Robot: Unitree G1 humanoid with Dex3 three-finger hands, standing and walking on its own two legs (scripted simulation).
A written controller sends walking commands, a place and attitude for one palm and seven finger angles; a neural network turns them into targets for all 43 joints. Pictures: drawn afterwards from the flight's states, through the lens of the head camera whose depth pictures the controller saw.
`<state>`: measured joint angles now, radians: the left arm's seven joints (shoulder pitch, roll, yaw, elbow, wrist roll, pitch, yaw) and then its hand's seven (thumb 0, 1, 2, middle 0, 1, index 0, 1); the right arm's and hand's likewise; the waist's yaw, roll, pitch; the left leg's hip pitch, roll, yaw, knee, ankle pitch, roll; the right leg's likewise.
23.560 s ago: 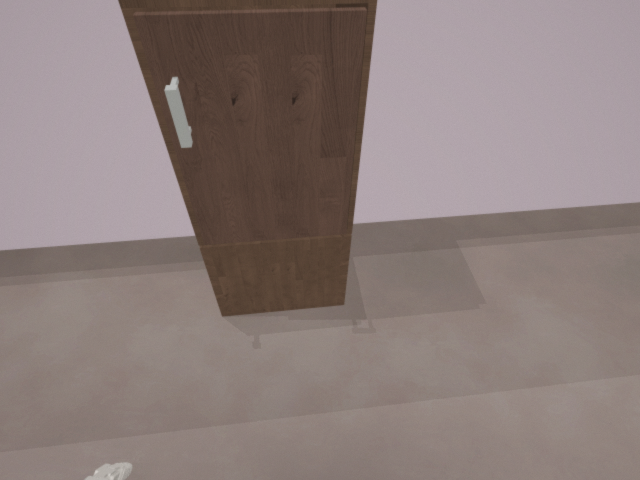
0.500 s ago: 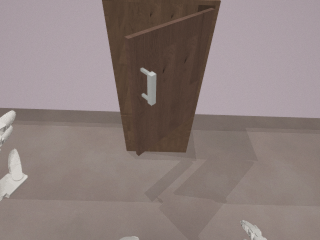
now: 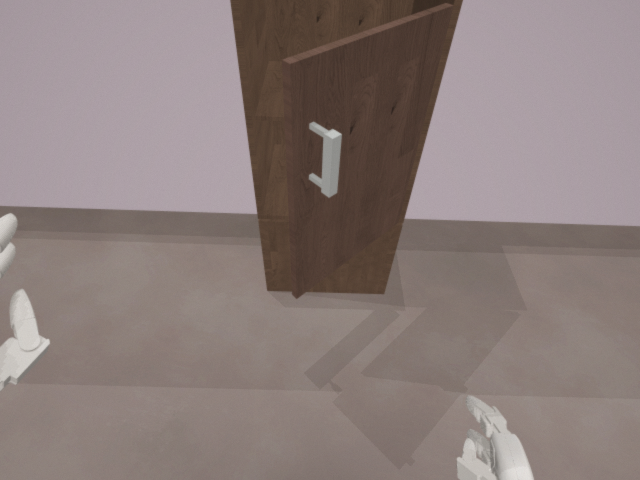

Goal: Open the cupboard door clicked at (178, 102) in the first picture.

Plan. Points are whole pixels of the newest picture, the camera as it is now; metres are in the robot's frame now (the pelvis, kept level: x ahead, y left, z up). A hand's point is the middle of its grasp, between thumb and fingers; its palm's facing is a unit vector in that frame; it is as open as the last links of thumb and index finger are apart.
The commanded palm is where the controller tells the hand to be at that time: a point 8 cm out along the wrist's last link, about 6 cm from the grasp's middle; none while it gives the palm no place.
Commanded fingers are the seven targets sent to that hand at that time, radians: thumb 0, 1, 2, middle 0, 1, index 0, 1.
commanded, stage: stop stepping back and stand still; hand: left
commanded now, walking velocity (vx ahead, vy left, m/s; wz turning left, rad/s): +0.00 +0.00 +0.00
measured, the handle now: (322, 159) +0.61 +0.04 +0.07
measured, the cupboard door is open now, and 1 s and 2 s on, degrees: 44 44 44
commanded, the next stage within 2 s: let the arm hang, fingers relaxed in 0.30 s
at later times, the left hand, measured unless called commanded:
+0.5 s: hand (88, 393) +0.20 +0.28 +0.03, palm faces +0.21 -0.84 -0.51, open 7.4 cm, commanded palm none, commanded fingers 0.00 0.90 0.90 -0.20 -0.30 -0.20 -0.30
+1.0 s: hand out of the picture -0.03 +0.22 -0.16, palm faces +0.05 -0.95 -0.30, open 7.3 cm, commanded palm none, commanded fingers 0.00 0.90 0.90 -0.20 -0.30 -0.20 -0.30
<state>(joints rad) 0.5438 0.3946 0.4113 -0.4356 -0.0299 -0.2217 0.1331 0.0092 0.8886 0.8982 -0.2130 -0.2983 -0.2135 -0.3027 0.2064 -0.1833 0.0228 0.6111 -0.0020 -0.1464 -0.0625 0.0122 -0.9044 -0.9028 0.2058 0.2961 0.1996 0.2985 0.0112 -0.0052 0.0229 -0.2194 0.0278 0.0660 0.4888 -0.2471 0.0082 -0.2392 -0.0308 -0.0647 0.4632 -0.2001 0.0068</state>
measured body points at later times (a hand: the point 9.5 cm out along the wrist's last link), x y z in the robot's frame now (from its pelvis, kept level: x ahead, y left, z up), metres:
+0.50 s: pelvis -0.02 +0.01 +0.00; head +0.00 -0.01 +0.44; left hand +0.18 +0.32 +0.06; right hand +0.15 -0.24 -0.12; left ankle +0.01 +0.11 -0.74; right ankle +0.03 -0.12 -0.74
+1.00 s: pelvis -0.02 -0.01 +0.00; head +0.00 -0.02 +0.45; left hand -0.03 +0.27 -0.14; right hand +0.00 -0.26 -0.16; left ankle +0.01 +0.11 -0.74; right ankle +0.03 -0.12 -0.74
